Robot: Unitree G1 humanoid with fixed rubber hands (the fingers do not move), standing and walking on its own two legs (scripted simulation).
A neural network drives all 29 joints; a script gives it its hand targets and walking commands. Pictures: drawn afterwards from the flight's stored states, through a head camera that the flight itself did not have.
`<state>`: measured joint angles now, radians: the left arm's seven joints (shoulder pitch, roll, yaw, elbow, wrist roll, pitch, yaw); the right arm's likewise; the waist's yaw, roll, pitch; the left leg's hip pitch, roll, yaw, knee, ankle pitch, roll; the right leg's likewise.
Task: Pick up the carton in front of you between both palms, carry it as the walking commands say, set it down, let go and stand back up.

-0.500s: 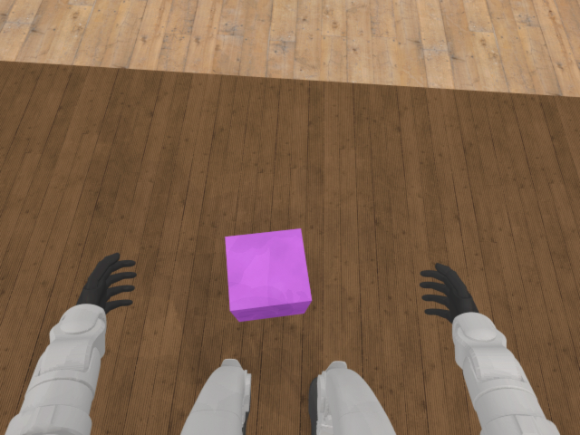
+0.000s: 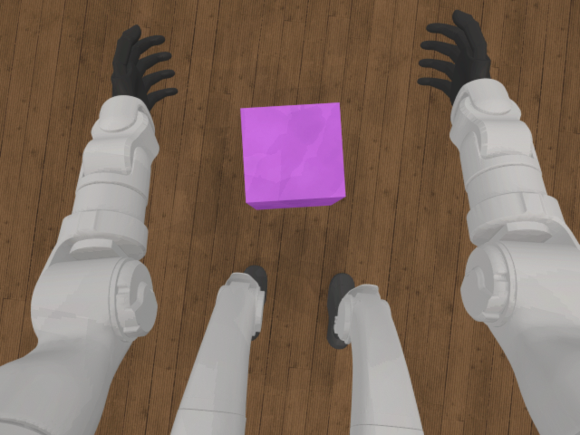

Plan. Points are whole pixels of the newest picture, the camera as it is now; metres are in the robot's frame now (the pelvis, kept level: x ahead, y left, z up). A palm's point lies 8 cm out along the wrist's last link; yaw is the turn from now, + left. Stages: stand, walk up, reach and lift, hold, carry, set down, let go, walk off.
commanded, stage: reach and lift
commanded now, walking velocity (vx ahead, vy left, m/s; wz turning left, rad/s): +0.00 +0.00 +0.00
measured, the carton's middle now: (292, 163) +0.50 +0.04 -0.52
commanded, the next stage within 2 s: none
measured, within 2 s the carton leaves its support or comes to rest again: leaves its support in 1.82 s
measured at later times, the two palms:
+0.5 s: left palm (181, 145) +0.47 +0.23 -0.27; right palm (402, 131) +0.53 -0.15 -0.28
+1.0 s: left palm (214, 162) +0.48 +0.22 -0.45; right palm (376, 151) +0.53 -0.15 -0.44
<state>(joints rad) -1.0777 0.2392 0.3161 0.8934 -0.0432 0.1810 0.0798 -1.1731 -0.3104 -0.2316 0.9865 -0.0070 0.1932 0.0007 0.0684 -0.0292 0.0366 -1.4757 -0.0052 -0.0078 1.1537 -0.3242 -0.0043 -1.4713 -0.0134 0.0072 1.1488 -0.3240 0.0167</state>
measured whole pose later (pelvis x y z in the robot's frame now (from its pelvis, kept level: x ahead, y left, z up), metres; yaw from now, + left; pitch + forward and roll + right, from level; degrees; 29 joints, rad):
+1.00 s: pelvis -0.03 -0.01 -0.27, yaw +0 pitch +39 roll +1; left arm -1.39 0.32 0.16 1.15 -0.25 0.02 0.11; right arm -1.49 -0.40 0.01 1.17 0.23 0.06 -0.12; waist 0.08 -0.01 0.34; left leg -2.28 -0.01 -0.01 2.13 -0.53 -0.03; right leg -2.29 0.02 0.03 2.14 -0.53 0.02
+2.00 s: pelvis -0.03 -0.01 -0.27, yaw +0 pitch +38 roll +1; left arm -1.19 0.17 0.27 0.83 -0.10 0.25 0.15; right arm -1.27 -0.20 -0.17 0.89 0.08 0.25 -0.16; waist 0.06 -0.03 0.12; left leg -2.28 -0.03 -0.02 2.15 -0.54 -0.04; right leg -2.29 0.05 0.05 2.15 -0.53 0.04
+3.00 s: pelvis +0.02 -0.01 +0.00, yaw +1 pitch +29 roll +1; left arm -0.65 -0.10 0.41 0.59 0.22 0.39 0.03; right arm -0.64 0.10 -0.41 0.62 -0.20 0.33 -0.05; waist 0.03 -0.05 -0.21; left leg -1.32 -0.04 -0.04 1.25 -0.44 -0.02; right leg -1.32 0.07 0.08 1.27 -0.45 0.02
